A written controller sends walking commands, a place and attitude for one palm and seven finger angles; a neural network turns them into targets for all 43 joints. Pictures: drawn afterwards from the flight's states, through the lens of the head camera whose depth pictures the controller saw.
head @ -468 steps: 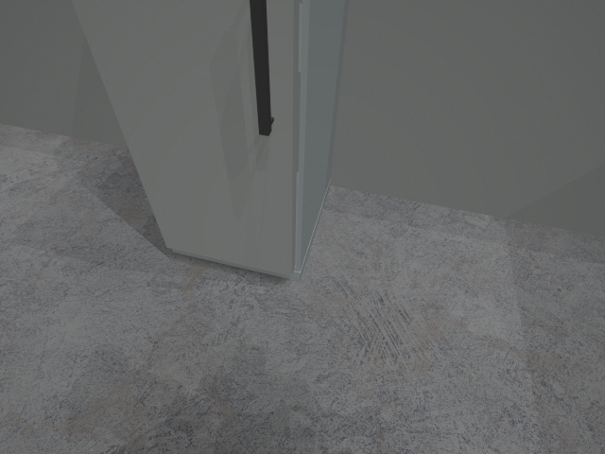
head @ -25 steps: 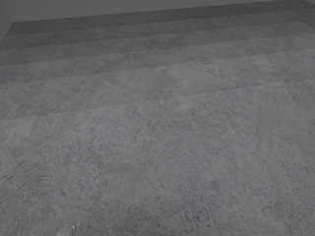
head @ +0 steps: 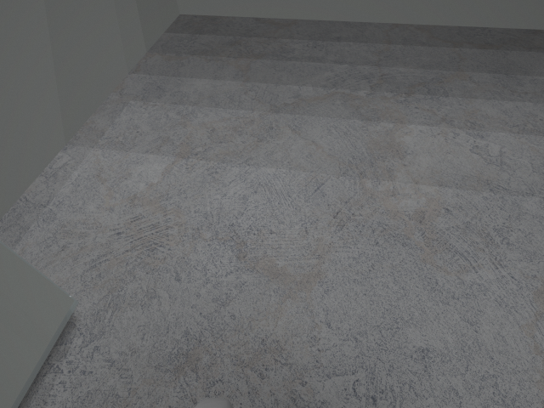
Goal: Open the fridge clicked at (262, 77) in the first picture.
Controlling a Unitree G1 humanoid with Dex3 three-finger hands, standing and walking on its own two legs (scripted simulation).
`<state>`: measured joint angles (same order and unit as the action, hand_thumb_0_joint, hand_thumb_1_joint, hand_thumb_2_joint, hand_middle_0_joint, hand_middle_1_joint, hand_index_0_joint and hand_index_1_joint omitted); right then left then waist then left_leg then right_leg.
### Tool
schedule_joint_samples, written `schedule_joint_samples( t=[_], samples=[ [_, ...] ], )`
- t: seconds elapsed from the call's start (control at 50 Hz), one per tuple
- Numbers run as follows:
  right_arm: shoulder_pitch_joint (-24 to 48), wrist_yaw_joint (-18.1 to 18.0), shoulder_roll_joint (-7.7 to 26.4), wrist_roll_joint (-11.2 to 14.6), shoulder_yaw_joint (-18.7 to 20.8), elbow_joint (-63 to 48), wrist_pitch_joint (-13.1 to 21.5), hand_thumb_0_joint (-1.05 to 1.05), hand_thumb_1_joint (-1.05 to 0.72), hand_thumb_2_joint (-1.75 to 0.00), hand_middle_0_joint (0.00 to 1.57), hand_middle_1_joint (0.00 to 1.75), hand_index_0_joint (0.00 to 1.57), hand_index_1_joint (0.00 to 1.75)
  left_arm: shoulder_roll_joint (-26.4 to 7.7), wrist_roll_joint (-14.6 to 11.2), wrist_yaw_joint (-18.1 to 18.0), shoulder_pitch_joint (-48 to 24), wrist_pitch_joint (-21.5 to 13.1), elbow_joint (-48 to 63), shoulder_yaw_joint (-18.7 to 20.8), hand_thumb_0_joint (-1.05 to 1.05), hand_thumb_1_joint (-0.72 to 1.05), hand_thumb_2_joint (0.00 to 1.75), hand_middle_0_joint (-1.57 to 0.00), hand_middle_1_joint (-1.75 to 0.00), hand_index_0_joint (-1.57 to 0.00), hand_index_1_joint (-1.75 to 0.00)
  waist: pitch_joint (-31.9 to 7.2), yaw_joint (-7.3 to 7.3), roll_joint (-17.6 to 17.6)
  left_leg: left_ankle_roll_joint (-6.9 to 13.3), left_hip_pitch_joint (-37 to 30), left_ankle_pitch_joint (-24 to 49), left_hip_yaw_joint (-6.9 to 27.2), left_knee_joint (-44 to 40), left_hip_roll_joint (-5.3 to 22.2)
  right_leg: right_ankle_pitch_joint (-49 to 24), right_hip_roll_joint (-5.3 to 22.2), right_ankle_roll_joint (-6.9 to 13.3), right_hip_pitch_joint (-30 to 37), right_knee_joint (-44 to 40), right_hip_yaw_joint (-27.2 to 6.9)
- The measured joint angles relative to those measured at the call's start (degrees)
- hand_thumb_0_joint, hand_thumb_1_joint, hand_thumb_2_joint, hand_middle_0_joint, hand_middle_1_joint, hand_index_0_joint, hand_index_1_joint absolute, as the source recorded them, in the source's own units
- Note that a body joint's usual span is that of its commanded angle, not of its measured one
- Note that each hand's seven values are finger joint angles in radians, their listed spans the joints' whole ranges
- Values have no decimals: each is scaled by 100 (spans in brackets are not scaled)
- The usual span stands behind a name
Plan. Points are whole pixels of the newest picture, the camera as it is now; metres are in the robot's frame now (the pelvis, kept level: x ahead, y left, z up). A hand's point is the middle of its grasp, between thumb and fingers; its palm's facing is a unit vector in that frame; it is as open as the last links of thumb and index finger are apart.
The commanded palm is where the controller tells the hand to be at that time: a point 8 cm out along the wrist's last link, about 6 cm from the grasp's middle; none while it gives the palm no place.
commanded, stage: turn to face it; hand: right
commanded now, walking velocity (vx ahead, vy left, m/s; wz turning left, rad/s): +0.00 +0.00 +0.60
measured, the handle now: out of the picture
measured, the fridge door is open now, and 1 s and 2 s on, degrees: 0 0 0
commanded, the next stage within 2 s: none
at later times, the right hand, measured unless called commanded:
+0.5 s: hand out of the picture +0.13 -0.13 -0.17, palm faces -0.25 +0.94 -0.21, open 7.4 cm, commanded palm none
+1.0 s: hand (376, 406) +0.17 -0.15 -0.17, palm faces -0.53 +0.82 -0.21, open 7.4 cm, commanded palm none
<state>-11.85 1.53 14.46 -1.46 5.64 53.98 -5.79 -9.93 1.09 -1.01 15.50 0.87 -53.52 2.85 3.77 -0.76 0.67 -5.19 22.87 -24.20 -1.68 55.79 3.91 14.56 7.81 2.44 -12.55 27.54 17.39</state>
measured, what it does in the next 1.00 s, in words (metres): steps on the spot, turning left: left foot, then right foot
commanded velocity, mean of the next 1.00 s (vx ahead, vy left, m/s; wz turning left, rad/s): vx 0.00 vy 0.00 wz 0.60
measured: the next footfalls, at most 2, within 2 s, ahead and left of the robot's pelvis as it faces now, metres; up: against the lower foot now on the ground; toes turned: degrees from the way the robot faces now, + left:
left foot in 0.14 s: +0.01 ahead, +0.15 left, +0.00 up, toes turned +12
right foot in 0.58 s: +0.08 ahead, -0.07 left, +0.00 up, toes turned +15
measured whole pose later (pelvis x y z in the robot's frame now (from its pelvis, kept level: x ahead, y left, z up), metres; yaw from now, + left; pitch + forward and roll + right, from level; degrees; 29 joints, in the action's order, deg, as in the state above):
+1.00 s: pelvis -0.01 -0.01 +0.00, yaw +36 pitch -1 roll +2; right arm -11.5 1.4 14.2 -1.3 5.4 54.1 -5.6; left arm -9.6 1.1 -0.9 14.7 0.7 -53.3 2.8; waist 4.3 -0.6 0.7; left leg -5.1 23.4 -24.7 -2.4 56.7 4.1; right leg 15.5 8.4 1.7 -11.5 28.3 18.6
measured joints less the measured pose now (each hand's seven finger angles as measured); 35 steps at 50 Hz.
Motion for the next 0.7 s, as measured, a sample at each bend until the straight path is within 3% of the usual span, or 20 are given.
schedule_joint_samples(
  t=[0.08, 0.12, 0.14, 0.18, 0.24, 0.3, 0.42, 0.54, 0.58, 0.6, 0.64, 0.7],
  samples=[
    [262, -9, -136, 18, -92, -107, 86, 0, -91, -90, 19, 30, 19, 30, -140, 21, 44, 102, 26, -142, 92, 1, 90, 89, -20, -30, -21, -30, 52, -141, -131, 146, -364, -111, -259, -1023, -73, 143, 224, -131, -109, 329, 266],
    [360, -18, -180, 30, -136, -191, 180, 0, -91, -90, 19, 30, 20, 30, -225, 9, 63, 184, 44, -186, 132, 1, 90, 89, -20, -30, -21, -30, 31, -164, -179, 255, -683, 387, -370, -1836, -135, 288, 356, -237, -196, 642, 397],
    [377, -29, -168, 23, -167, -247, 259, 0, -91, -90, 19, 30, 20, 30, -260, -10, 75, 258, 63, -183, 145, 1, 90, 89, -20, -30, -21, -30, -21, -163, -156, 428, -850, 684, -366, -2257, -133, 407, 410, -307, -299, 915, 439],
    [467, -100, -265, 28, -225, -249, 380, 0, -91, -90, 19, 30, 20, 30, -391, -19, 66, 242, 206, -225, 173, 1, 90, 89, -20, -30, -21, -30, -21, -180, -324, 637, -742, 523, -329, -2063, -263, 1184, 399, -506, -712, 1896, -163],
    [455, -168, -369, 55, -282, -279, 427, 0, -91, -90, 20, 30, 20, 30, -475, -8, 38, 158, 359, -241, 188, 1, 90, 89, -20, -30, -20, -30, -58, -185, -395, 668, -825, 514, -202, -2194, -355, 1259, 152, -643, -1233, 3114, -908],
    [402, -196, -381, 69, -302, -267, 439, 0, -91, -90, 20, 30, 20, 30, -450, 7, 49, -12, 341, -168, 173, 1, 91, 90, -19, -30, -20, -30, -57, -155, -323, 679, -946, 746, -7, -2519, -429, 842, 47, -761, -1488, 3443, -1208],
    [275, -155, -344, 55, -322, -206, 433, 0, -91, -90, 20, 30, 20, 30, -363, -7, 48, -386, 271, 42, 128, 1, 91, 90, -19, -30, -20, -30, 6, -49, -190, 687, -963, 971, 318, -2761, -581, 636, -87, -864, -1518, 3008, -1464],
    [74, -155, -244, 14, -264, -143, 337, 0, -91, -90, 20, 30, 20, 30, -295, -69, 18, -705, 198, 214, 68, 1, 91, 90, -20, -30, -20, -30, 49, 161, -13, 542, -747, 986, 683, -2599, -704, 851, -384, -762, -991, 1779, -1447],
    [4, -166, -179, 32, -221, -110, 282, 0, -91, -90, 20, 30, 20, 30, -267, -93, -2, -731, 113, 298, 32, 1, 90, 90, -20, -30, -20, -30, 25, 189, 60, 442, -597, 916, 807, -2397, -751, 464, -479, -699, -595, 894, -1393],
    [-8, -169, -111, 60, -190, -91, 241, 0, -91, -90, 20, 30, 20, 30, -211, -87, -18, -747, 53, 307, 10, 1, 90, 90, -20, -30, -20, -30, 34, 196, 189, 433, -490, 846, 907, -2202, -728, 296, -550, -461, -519, 713, -1301],
    [-23, -162, -21, 64, -122, -54, 160, 0, -91, -90, 20, 30, 20, 30, -138, -55, -5, -731, 18, 367, -70, 0, 90, 89, -20, -30, -20, -30, 74, 257, 313, 372, -131, 8, 845, -1194, -746, 278, -527, -124, -481, 755, -1103],
    [-91, -88, 46, -1, -40, 6, 95, 0, -91, -90, 20, 30, 20, 30, -67, -13, -27, -632, 27, 390, -133, 0, 90, 89, -20, -30, -21, -30, 53, 261, 266, 258, 338, -118, 562, 413, -691, 233, -385, -1, -292, 519, -904]
  ],
)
